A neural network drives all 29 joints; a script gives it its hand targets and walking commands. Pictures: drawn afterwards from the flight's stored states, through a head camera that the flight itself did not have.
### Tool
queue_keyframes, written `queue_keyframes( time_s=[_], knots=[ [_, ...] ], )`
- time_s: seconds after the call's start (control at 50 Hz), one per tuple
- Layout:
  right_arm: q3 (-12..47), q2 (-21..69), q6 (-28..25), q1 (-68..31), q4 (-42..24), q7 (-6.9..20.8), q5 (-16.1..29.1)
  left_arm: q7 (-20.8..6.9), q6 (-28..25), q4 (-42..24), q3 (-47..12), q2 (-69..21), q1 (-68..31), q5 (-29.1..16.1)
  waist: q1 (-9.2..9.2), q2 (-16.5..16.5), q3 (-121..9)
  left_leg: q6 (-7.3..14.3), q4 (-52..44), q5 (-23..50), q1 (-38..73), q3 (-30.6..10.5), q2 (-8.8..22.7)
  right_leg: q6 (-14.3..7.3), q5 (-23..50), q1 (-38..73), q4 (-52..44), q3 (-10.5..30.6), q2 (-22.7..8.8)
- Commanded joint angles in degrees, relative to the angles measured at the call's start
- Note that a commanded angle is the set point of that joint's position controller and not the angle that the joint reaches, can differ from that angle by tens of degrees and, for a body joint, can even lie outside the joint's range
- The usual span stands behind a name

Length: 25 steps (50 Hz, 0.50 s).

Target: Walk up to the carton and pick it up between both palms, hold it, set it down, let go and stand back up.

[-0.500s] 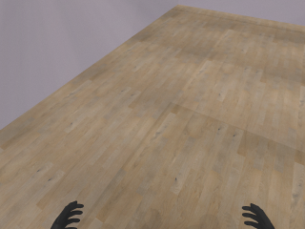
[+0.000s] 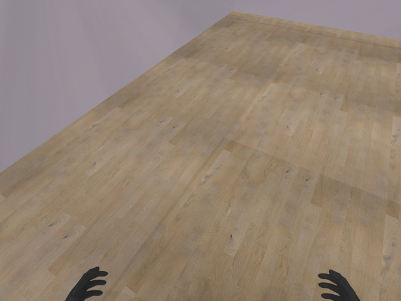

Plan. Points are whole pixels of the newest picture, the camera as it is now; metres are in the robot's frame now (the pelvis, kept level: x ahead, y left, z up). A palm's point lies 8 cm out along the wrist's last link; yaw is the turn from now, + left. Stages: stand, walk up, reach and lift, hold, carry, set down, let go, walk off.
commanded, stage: walk up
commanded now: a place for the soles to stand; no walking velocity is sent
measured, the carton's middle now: out of the picture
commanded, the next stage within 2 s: none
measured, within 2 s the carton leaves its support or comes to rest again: neither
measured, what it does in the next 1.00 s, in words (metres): steps to the right, turning right: right foot, then left foot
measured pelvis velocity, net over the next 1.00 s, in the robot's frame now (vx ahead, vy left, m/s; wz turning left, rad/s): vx -0.03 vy -0.22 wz -0.57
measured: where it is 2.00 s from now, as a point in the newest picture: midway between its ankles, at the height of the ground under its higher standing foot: outside the picture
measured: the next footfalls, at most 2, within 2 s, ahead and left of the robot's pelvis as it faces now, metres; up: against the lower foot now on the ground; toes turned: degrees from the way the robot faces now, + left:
right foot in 0.32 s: +0.09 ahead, -0.23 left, +0.00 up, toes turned -16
left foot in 0.62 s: +0.11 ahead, -0.08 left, +0.00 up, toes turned -17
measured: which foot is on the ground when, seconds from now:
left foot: down 0.00-0.32, up 0.34-0.60, down 0.62-1.00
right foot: down 0.00-0.04, up 0.06-0.30, down 0.32-0.64, up 0.66-0.98, down 1.00-1.00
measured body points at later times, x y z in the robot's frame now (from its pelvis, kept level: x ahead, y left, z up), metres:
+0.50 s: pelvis -0.02 -0.11 +0.01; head +0.00 -0.14 +0.46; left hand +0.21 +0.14 -0.06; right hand +0.01 -0.46 -0.07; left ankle +0.02 +0.02 -0.67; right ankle +0.05 -0.22 -0.72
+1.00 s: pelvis -0.03 -0.22 +0.00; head -0.02 -0.24 +0.45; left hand +0.25 -0.05 -0.08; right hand -0.12 -0.57 -0.07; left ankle +0.08 -0.07 -0.72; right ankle -0.04 -0.39 -0.72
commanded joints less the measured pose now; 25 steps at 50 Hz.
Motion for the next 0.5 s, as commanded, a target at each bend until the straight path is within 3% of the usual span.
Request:
queue_keyframes(
  time_s=[0.0, 0.02, 0.04, 0.08, 0.1, 0.12, 0.14, 0.18, 0.2, 0.22, 0.24, 0.26, 0.28, 0.3, 0.32, 0.34, 0.36, 0.38, 0.4, 0.42, 0.44, 0.48],
  knots=[
    [-5.76, -26.0, -1.98, 5.35, 0.89, -2.31, -0.28, -5.29, 2.16, -9.1, 5.64, 12.57, -4.05, 2.92, -4.09, 8.42, -3.7, 12.18, -15.63, 8.34, 19.34, -12.44, 19.33, -2.67, 15.98, -26.38, 7.58, 4.16, 0.56],
    [-6.61, -28.04, -2.21, 4.22, 0.2, -2.4, -0.47, -5.79, 2.9, -9.49, 6.49, 13.43, -7.6, 4.59, -4.84, 10.56, -1.69, 17.34, -20.81, 10.49, 15.95, -18.87, 30.1, 0.4, -7.57, -28.87, 16.97, 3.58, -1.85],
    [-6.82, -28.63, -2.64, 2.71, -0.53, -2.53, -0.31, -6.12, 3.53, -9.02, 7.48, 15.07, -6.84, 4.88, -3.71, 8.01, -1.4, 17.76, -21.22, 10.53, 12.78, -17.17, 29.94, 0.73, -7.78, -26.26, 21.73, 5.64, -4.92],
    [-6.27, -26.35, -3.14, 1.83, -0.16, -2.96, -0.04, -7.61, 3.83, -7.94, 6.96, 15.01, -6.01, 3.97, -2.4, 1.93, -1.02, 15.67, -22.75, 9.01, 8.61, -10.85, 25.53, 1.32, -3.4, -23.52, 20.8, 6.51, -6.81],
    [-5.97, -24.94, -3.03, 1.59, 0.26, -2.93, -0.23, -8.49, 3.73, -6.82, 7.43, 15.24, -4.13, 3.56, -1.81, 2.13, 0.2, 13.49, -21.43, 8.16, 7.9, -6.2, 22.48, 1.56, -0.19, -23.4, 17.91, 5.46, -7.68],
    [-5.91, -24.79, -3.01, 0.76, -0.08, -2.85, -0.29, -8.99, 3.87, -6.44, 7.49, 14.95, -3.6, 3.83, -1.45, 5.03, -2.39, 13.03, -20.65, 7.11, 9.77, -4.31, 21.04, 1.95, 1.07, -22.24, 16.98, 4.15, -5.95],
    [-6.45, -24.82, -2.89, 0.69, -0.3, -2.54, -0.63, -9.41, 3.76, -6.95, 7.35, 14.32, -3.63, 3.31, -2.08, 8.1, -3.07, 13.14, -18.44, 12.03, 12.54, -0.62, 20.67, 2.12, 0.44, -22.99, 13.83, 3.03, -6.68],
    [-6.34, -25.79, -2.79, 0.99, -0.18, -2.27, -0.39, -10.01, 3.34, -6.51, 6.69, 14.06, -3.87, 3.05, -2.45, 8.36, -5.58, 12.55, -15.12, 18.86, 11.86, 3.58, 20.35, 1.75, 1.06, -18.94, 8.61, 0.47, -6.16],
    [-6.57, -26.49, -2.74, 1.04, -0.32, -2.0, -0.43, -10.08, 3.26, -6.07, 7.13, 14.74, -4.08, 3.13, -2.37, 9.4, -6.3, 11.65, -14.03, 18.09, 10.9, 4.42, 20.69, 1.28, 3.2, -15.97, 4.98, -0.74, -5.65],
    [-6.67, -26.87, -2.56, 0.53, -0.23, -1.91, -0.23, -10.06, 3.19, -5.55, 6.85, 15.33, -4.16, 3.26, -2.36, 7.95, -7.62, 10.88, -12.14, 19.81, 8.43, 6.2, 19.9, 0.46, 4.13, -11.8, 2.08, -3.02, -4.28],
    [-6.55, -26.86, -2.41, 1.07, 0.19, -1.73, -0.21, -9.85, 3.11, -4.28, 7.81, 16.8, -2.29, 3.34, -1.44, 7.19, -9.29, 9.63, -9.56, 18.92, 6.13, 7.38, 19.22, 0.1, 2.84, -5.9, 0.55, -4.63, -2.59],
    [-6.26, -26.65, -2.07, -0.79, 0.12, -1.62, -0.2, -9.76, 2.95, -3.76, 7.76, 16.63, 1.62, 3.36, 0.91, 9.49, -10.9, 8.29, -6.69, 15.6, 2.52, 9.77, 17.31, -0.95, 6.75, -0.68, -2.98, -5.11, -2.0],
    [-5.56, -24.68, -2.0, -1.48, 0.17, -1.17, -0.51, -9.13, 2.64, -1.89, 9.12, 18.59, 6.18, 3.4, 4.45, 3.5, -14.78, 5.74, 4.9, 11.57, -0.89, 12.25, 12.29, -2.73, 7.87, 8.76, -7.85, -1.63, 0.07],
    [-4.32, -21.48, -1.4, -3.41, -0.38, -0.89, -0.36, -8.2, 2.41, -0.6, 10.25, 21.74, 11.41, 4.16, 8.02, -7.18, -11.51, 3.49, 17.62, -1.63, -11.52, 12.38, 6.46, -6.13, 4.41, 12.49, -13.8, 6.29, -0.2],
    [-3.19, -20.16, -1.2, -5.06, -2.33, -1.22, -0.13, -7.42, 2.43, -0.89, 11.08, 26.82, 11.4, 3.58, 8.12, -20.73, -8.75, 0.72, 22.53, -17.05, -24.73, 10.34, -1.55, -8.99, 1.53, 15.61, -24.47, 28.59, -7.8],
    [-3.62, -21.67, -0.5, -4.71, -1.78, -1.87, 0.24, -7.48, 3.08, -2.88, 11.48, 27.4, 7.72, 2.86, 7.41, -19.79, -5.43, 0.45, 23.93, -16.89, -24.44, 3.26, 1.27, -9.92, -11.96, 7.7, -31.1, 36.69, -10.1],
    [-3.78, -24.19, -0.55, -2.42, -0.54, -1.59, 0.41, -7.3, 3.44, -3.54, 11.05, 26.29, 4.43, 2.96, 5.37, -14.84, -2.63, 0.34, 23.38, -12.76, -23.95, 1.22, 1.74, -7.99, -18.97, 6.22, -31.86, 36.87, -8.84],
    [-3.7, -23.63, -0.92, 0.48, 1.19, -1.43, 0.55, -7.37, 3.76, -4.38, 10.29, 24.27, 1.25, 3.58, 3.86, -11.74, -3.09, 0.35, 20.83, -9.95, -21.81, 0.51, 2.72, -10.87, -13.71, 6.2, -28.25, 33.09, -7.79],
    [-3.45, -23.58, -1.33, 2.79, 2.38, -1.29, 0.01, -7.6, 4.08, -4.31, 9.87, 22.63, 0.96, 4.35, 3.15, -9.35, -4.3, 0.7, 16.35, -10.1, -20.99, 0.82, 2.47, -10.8, -9.42, 8.3, -25.89, 29.62, -7.04],
    [-3.48, -23.99, -1.3, 5.97, 3.21, -1.25, -0.11, -7.54, 4.01, -5.12, 9.92, 21.22, 0.63, 4.08, 2.91, -9.2, -5.88, 0.52, 14.78, -7.48, -18.01, 1.55, 2.06, -7.82, -5.31, 9.16, -25.32, 27.12, -4.76],
    [-3.29, -23.48, -1.34, 6.76, 3.07, -1.2, -0.2, -7.56, 3.97, -4.56, 10.03, 21.09, 1.72, 4.08, 3.28, -10.54, -7.41, 0.44, 11.5, -6.85, -17.42, 2.53, 0.73, -6.64, -1.37, 11.67, -25.05, 25.68, -3.39],
    [-3.13, -22.37, -1.54, 5.97, 2.84, -1.77, 0.21, -7.94, 4.17, -5.07, 9.79, 20.47, 1.06, 4.27, 3.38, -11.23, -7.07, 0.77, 6.23, -5.45, -13.7, 2.12, 0.87, -7.96, -2.43, 8.01, -26.2, 25.81, -4.3]
  ],
)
